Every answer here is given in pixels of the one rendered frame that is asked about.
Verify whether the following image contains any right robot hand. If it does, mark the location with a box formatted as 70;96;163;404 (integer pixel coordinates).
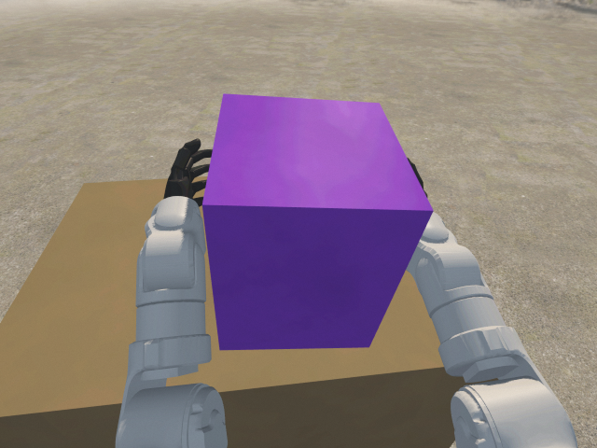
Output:
407;158;427;197

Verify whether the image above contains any left robot upper arm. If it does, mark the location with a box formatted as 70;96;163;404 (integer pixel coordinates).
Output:
117;383;228;448

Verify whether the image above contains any left robot hand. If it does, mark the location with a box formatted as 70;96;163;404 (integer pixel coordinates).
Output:
163;138;213;207

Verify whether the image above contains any carton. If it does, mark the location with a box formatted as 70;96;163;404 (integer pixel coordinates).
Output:
202;93;434;350

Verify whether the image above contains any left robot forearm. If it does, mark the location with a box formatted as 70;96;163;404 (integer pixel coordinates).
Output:
116;196;212;448

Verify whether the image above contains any right robot upper arm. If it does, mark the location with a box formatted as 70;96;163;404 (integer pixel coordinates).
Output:
451;376;576;448

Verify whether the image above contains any right robot forearm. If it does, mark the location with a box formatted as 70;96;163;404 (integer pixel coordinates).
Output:
406;212;577;448

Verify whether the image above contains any pedestal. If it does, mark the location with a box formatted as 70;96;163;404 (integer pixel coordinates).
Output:
0;176;498;448

